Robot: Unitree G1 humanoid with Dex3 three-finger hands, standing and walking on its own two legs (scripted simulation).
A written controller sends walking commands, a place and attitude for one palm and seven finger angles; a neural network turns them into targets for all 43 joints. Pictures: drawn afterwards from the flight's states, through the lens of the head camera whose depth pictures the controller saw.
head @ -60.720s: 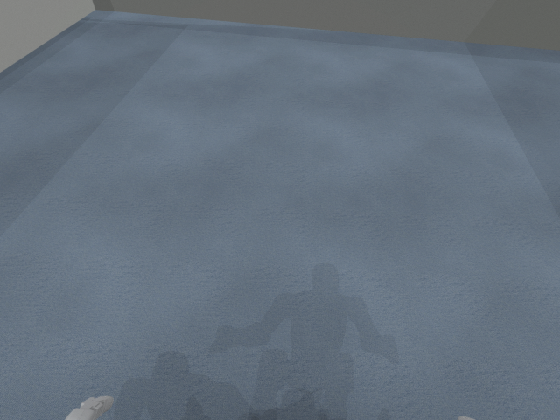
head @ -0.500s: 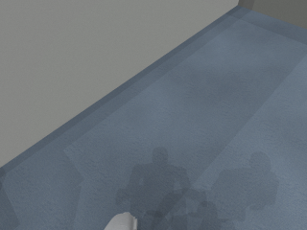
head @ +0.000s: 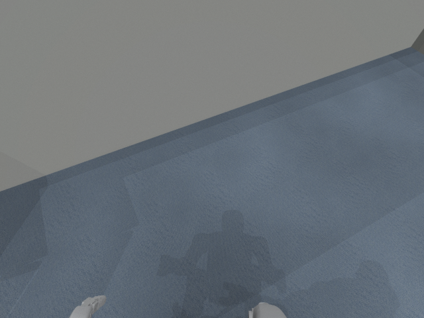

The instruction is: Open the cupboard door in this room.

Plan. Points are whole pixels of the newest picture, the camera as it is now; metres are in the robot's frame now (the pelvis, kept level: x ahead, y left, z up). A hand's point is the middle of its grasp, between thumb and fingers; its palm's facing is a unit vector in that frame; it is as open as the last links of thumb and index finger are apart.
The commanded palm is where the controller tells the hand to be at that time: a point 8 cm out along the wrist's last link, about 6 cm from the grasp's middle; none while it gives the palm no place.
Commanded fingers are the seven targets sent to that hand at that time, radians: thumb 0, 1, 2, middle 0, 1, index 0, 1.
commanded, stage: turn to face it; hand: left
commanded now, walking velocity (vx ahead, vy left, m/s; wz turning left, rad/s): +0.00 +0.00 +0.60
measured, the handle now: out of the picture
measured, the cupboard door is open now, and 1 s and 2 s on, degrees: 47 47 47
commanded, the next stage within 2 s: none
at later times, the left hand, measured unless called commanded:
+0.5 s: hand out of the picture +0.00 +0.16 -0.16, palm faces +0.35 -0.90 -0.26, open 7.3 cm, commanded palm none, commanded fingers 0.00 0.90 0.90 -0.20 -0.30 -0.20 -0.30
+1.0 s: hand out of the picture +0.00 +0.20 -0.16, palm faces +0.56 -0.79 -0.26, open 7.4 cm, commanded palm none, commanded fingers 0.00 0.90 0.90 -0.20 -0.30 -0.20 -0.30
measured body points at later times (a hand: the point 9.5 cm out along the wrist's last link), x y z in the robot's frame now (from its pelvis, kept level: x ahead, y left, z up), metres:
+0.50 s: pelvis +0.01 -0.05 +0.00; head +0.06 -0.04 +0.44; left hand -0.02 +0.20 -0.14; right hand +0.19 -0.27 -0.15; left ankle -0.04 +0.08 -0.70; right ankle +0.00 -0.15 -0.74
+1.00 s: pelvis +0.02 -0.04 +0.00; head +0.07 -0.01 +0.44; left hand -0.03 +0.24 -0.14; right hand +0.20 -0.22 -0.15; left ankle -0.03 +0.06 -0.74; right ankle +0.09 -0.17 -0.71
